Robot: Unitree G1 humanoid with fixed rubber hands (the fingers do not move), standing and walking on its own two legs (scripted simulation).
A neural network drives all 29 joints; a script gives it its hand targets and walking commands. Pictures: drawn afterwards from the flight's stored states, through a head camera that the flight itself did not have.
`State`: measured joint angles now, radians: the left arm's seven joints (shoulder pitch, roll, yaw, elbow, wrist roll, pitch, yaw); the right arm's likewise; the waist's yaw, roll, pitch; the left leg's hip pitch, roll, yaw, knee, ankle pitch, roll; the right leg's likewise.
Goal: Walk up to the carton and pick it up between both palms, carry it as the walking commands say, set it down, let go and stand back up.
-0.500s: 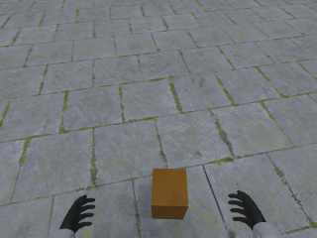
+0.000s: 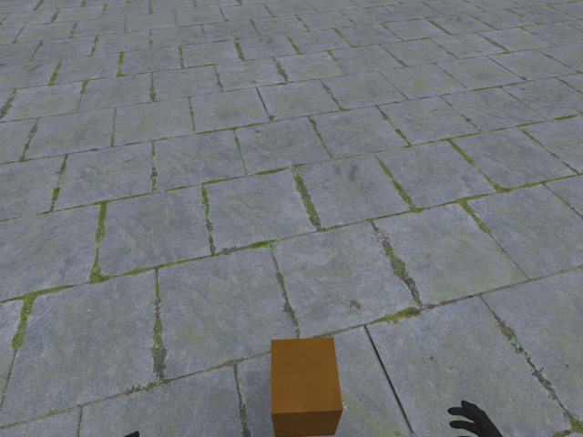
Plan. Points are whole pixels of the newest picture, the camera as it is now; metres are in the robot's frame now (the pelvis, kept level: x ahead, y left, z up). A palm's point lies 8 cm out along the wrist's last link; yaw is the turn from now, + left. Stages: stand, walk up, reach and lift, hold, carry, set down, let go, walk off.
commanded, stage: stand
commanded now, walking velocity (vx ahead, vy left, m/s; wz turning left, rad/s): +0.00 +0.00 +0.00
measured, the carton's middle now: (303, 389) +0.39 -0.02 -0.64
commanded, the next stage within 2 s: none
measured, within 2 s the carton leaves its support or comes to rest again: neither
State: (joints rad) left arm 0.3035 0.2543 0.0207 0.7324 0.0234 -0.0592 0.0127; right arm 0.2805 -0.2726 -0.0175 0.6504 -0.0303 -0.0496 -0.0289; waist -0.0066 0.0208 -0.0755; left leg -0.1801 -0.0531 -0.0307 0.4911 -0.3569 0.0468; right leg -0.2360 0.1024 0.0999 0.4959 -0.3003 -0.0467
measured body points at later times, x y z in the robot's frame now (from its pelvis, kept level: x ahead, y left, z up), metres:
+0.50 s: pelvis +0.02 -0.01 +0.00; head +0.02 -0.02 +0.45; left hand +0.08 +0.25 -0.14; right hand +0.06 -0.28 -0.13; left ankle -0.07 +0.09 -0.74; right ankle -0.03 -0.10 -0.74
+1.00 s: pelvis +0.01 -0.02 +0.00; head +0.01 -0.02 +0.45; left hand +0.01 +0.22 -0.15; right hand -0.04 -0.26 -0.16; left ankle -0.07 +0.09 -0.74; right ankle -0.03 -0.10 -0.74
